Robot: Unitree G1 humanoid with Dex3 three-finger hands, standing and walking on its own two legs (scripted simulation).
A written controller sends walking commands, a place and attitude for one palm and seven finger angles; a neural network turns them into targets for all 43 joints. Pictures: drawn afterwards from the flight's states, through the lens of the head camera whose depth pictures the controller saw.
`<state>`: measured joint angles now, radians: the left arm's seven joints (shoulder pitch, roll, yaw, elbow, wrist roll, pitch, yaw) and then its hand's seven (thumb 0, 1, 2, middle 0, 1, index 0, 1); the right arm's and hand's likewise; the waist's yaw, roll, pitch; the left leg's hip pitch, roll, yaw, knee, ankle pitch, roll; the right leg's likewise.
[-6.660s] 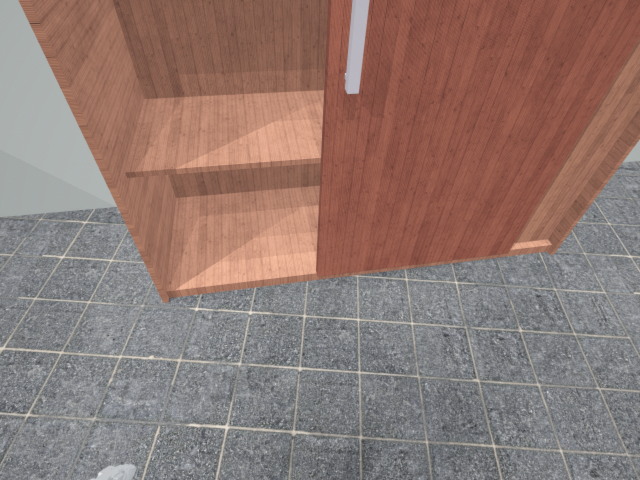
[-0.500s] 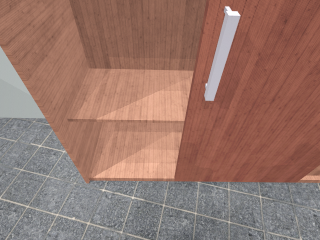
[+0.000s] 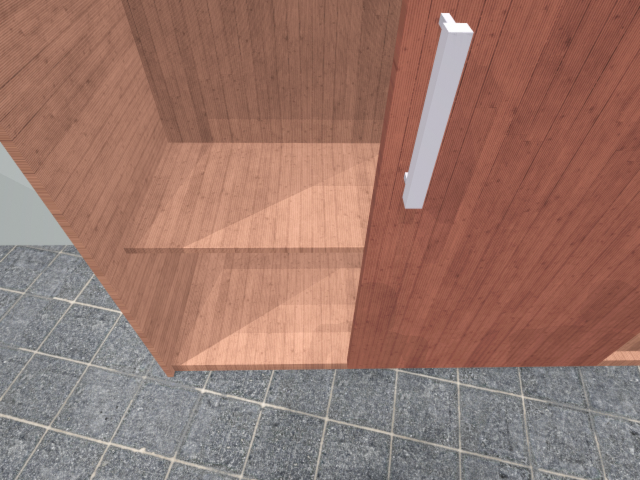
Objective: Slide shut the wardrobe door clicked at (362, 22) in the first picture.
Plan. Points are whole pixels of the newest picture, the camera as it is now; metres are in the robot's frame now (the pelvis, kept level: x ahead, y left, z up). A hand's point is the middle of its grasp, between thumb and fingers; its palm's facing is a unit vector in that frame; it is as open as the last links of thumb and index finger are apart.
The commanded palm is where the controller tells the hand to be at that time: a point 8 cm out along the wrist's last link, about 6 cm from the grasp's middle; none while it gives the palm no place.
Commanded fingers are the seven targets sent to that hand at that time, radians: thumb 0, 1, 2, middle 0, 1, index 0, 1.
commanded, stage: shuffle to correct the standing spot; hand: right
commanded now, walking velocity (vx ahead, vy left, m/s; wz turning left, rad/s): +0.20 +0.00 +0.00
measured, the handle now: (427, 122) +0.54 -0.12 +0.19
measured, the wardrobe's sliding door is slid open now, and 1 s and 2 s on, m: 0.56 0.56 0.56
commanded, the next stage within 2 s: come to a stop and stand still in 0.08 s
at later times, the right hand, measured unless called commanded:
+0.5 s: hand out of the picture +0.16 -0.17 -0.16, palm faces +0.02 +0.96 -0.26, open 7.3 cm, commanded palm none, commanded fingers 0.00 -0.90 -0.90 0.20 0.30 0.20 0.30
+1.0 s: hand out of the picture +0.04 -0.24 -0.17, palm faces +0.04 +0.97 -0.25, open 7.4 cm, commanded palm none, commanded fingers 0.00 -0.90 -0.90 0.20 0.30 0.20 0.30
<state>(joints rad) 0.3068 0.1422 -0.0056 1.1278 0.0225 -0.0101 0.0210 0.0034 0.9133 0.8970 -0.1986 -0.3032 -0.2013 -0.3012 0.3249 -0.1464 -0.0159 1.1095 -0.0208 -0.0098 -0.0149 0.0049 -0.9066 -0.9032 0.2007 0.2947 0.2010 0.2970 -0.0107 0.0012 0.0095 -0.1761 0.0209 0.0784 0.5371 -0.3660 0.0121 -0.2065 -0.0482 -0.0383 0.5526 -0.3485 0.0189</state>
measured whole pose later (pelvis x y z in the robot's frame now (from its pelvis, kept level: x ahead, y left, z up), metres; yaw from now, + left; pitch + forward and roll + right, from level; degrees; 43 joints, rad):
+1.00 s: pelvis +0.03 -0.05 +0.00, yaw +1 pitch -3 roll +0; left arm 0.24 0.19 0.02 0.91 0.02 0.03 0.01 0.00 0.93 0.90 -0.20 -0.30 -0.20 -0.30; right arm 0.34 -0.18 -0.02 0.99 -0.03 0.04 -0.03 0.01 -0.91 -0.90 0.20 0.29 0.20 0.30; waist -0.02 -0.03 0.02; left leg -0.34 0.06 0.02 0.59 -0.25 0.02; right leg -0.25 0.06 -0.11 0.58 -0.27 -0.10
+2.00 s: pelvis +0.07 -0.02 +0.01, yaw -1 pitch +0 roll -1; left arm 0.31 0.14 -0.01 1.11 0.01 -0.02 0.02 0.00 0.91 0.90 -0.20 -0.30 -0.20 -0.30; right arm 0.34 -0.11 0.01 1.10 -0.01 -0.02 -0.03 0.01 -0.91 -0.90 0.20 0.29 0.20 0.30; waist 0.00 -0.01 0.01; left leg -0.27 -0.01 -0.05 0.45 -0.17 0.00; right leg -0.19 0.05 -0.06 0.42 -0.23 -0.06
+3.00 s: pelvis +0.09 +0.00 +0.01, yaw -2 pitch -1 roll +0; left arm 0.33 0.13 -0.02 1.15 0.01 -0.02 0.04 0.00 0.91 0.90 -0.20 -0.30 -0.20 -0.30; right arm 0.33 -0.12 0.02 1.12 -0.01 -0.02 -0.04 0.01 -0.91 -0.90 0.20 0.29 0.20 0.30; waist 0.00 0.00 0.01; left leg -0.19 -0.05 -0.03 0.40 -0.19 0.04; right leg -0.11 0.01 -0.04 0.38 -0.25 -0.01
